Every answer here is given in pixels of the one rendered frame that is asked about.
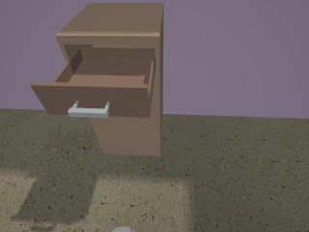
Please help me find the drawer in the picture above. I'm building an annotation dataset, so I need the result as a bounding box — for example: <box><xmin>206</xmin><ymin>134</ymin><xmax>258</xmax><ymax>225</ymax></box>
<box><xmin>30</xmin><ymin>47</ymin><xmax>155</xmax><ymax>118</ymax></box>

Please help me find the handle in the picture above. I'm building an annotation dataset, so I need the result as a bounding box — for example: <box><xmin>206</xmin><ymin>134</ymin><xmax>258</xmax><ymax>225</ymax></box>
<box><xmin>68</xmin><ymin>101</ymin><xmax>110</xmax><ymax>118</ymax></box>

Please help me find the cabinet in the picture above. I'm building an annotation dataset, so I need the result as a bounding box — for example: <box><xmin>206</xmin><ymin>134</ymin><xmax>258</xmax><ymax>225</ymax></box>
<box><xmin>55</xmin><ymin>2</ymin><xmax>164</xmax><ymax>157</ymax></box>

